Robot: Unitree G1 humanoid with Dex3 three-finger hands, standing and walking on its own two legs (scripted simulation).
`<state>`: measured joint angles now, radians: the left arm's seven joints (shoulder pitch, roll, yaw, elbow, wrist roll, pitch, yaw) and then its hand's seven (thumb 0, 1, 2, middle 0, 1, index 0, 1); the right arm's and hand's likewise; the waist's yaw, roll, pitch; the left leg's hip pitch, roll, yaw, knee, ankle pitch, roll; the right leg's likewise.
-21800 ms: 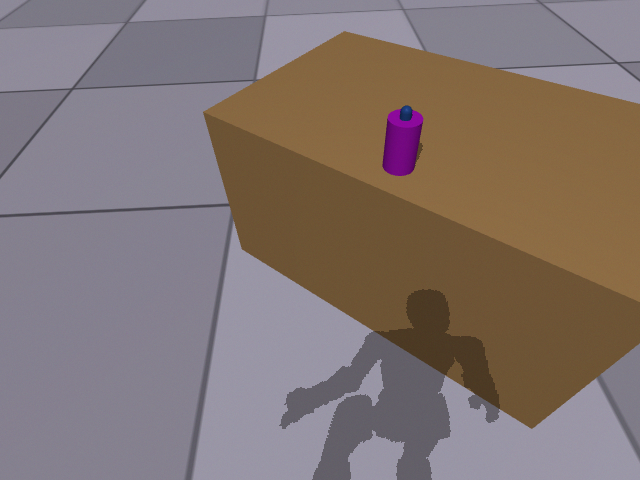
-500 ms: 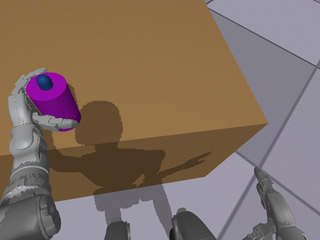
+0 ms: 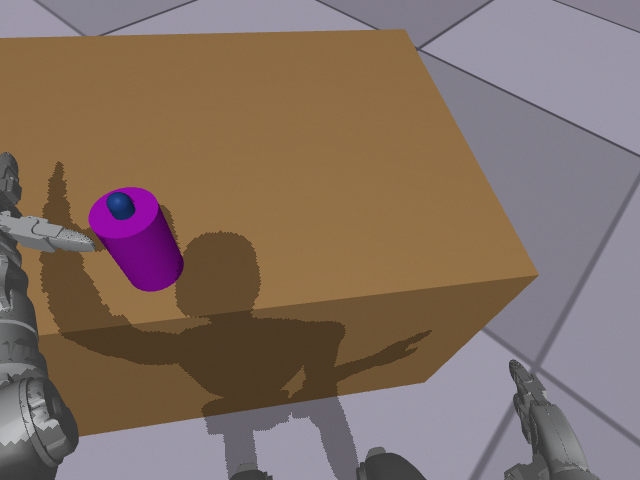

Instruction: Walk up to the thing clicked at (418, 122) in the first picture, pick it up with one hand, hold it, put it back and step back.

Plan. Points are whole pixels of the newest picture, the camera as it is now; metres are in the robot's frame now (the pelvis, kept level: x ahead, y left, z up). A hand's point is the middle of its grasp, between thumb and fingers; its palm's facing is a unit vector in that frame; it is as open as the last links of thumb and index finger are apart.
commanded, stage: rise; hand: left
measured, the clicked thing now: (138, 236) +0.45 +0.21 +0.03
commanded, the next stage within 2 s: sink last in 0.06 s
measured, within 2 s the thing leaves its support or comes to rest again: neither
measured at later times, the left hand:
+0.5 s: hand out of the picture +0.35 +0.36 +0.07, palm faces +0.39 -0.83 -0.40, open 17.6 cm
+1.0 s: hand out of the picture +0.17 +0.24 +0.10, palm faces +0.33 -0.86 -0.38, open 17.4 cm
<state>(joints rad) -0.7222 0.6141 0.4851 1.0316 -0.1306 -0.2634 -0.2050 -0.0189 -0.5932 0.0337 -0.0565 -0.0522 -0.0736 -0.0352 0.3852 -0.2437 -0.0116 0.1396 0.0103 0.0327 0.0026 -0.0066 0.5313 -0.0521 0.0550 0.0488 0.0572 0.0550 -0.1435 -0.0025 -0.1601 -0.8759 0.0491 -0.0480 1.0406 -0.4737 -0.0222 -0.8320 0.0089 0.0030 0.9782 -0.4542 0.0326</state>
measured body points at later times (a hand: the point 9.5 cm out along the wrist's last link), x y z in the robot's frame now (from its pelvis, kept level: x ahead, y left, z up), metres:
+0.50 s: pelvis +0.02 +0.01 +0.03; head +0.05 +0.02 +0.48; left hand +0.33 +0.40 +0.10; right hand +0.17 -0.24 -0.02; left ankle +0.01 +0.13 -0.67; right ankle +0.01 -0.14 -0.67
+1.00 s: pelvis +0.01 -0.01 +0.02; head +0.01 -0.03 +0.47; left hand +0.15 +0.28 +0.13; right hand +0.18 -0.27 -0.01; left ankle +0.01 +0.13 -0.67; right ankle +0.01 -0.14 -0.67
